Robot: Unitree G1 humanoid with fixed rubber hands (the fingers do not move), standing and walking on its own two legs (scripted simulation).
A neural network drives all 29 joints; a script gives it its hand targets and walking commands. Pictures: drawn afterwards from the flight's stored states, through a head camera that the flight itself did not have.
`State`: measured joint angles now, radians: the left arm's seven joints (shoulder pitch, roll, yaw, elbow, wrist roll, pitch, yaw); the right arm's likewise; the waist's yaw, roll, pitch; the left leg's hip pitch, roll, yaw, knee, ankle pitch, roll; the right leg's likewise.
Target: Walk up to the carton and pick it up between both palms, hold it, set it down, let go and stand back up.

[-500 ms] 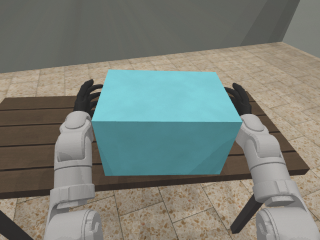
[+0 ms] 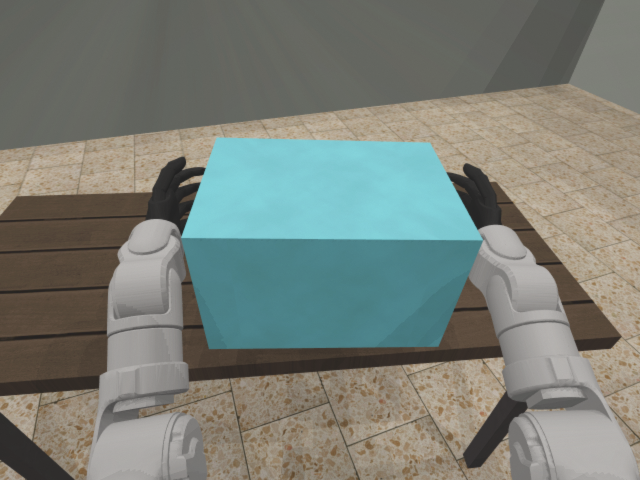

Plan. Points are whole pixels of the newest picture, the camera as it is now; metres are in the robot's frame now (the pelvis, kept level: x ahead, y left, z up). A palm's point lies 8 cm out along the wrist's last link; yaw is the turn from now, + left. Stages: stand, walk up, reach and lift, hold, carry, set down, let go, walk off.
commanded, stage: hold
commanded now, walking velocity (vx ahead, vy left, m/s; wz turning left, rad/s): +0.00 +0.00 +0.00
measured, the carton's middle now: (325, 240) +0.37 +0.00 +0.15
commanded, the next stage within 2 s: none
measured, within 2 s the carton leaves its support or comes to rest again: neither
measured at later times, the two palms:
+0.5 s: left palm (168, 222) +0.36 +0.19 +0.19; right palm (480, 228) +0.36 -0.19 +0.18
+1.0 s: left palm (167, 223) +0.36 +0.19 +0.19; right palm (481, 228) +0.36 -0.19 +0.18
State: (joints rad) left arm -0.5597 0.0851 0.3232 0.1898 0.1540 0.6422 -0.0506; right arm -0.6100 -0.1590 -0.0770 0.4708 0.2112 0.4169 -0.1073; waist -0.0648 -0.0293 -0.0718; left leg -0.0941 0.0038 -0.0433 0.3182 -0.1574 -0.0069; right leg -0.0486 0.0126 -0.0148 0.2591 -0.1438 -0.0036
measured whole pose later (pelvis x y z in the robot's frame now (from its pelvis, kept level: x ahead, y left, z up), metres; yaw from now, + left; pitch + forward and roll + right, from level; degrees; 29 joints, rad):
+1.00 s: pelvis +0.00 +0.00 +0.00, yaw +0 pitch -4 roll -1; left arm -0.55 0.08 0.32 0.18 0.16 0.64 -0.05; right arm -0.60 -0.16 -0.07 0.47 0.22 0.41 -0.11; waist -0.07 -0.03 -0.07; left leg -0.09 0.00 -0.04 0.32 -0.16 -0.01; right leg -0.04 0.01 -0.01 0.26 -0.15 0.00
